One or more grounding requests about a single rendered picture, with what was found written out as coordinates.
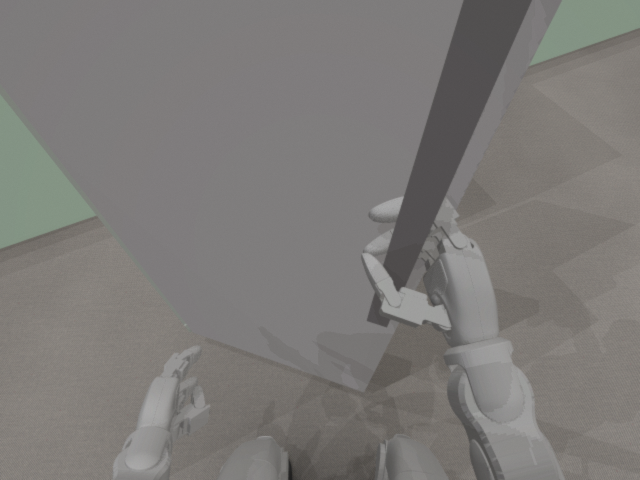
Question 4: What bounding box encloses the robot right forearm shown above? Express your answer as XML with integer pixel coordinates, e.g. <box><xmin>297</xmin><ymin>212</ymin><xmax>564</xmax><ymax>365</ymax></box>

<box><xmin>443</xmin><ymin>337</ymin><xmax>565</xmax><ymax>480</ymax></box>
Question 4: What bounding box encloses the robot left forearm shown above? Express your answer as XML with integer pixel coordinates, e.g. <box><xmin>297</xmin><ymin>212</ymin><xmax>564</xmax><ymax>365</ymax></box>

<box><xmin>112</xmin><ymin>427</ymin><xmax>173</xmax><ymax>480</ymax></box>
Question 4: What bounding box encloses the handle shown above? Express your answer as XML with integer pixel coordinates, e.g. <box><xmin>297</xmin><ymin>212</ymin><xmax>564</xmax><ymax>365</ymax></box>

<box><xmin>367</xmin><ymin>0</ymin><xmax>532</xmax><ymax>327</ymax></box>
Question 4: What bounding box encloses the right robot hand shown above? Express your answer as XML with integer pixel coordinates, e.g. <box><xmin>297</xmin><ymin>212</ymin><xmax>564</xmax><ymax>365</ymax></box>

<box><xmin>361</xmin><ymin>196</ymin><xmax>499</xmax><ymax>347</ymax></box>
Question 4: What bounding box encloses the left robot shin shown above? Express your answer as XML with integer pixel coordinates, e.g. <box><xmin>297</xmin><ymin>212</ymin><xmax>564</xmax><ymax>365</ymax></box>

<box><xmin>256</xmin><ymin>436</ymin><xmax>277</xmax><ymax>444</ymax></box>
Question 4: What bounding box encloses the fridge door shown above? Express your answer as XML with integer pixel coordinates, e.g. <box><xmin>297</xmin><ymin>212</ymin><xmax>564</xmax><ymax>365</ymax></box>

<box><xmin>0</xmin><ymin>0</ymin><xmax>562</xmax><ymax>392</ymax></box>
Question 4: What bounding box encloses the left robot hand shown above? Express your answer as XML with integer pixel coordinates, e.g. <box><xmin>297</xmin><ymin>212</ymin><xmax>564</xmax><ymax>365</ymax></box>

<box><xmin>136</xmin><ymin>345</ymin><xmax>210</xmax><ymax>443</ymax></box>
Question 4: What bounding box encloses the right robot thigh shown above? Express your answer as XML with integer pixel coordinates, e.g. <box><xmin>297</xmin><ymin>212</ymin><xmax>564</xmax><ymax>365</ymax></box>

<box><xmin>375</xmin><ymin>437</ymin><xmax>449</xmax><ymax>480</ymax></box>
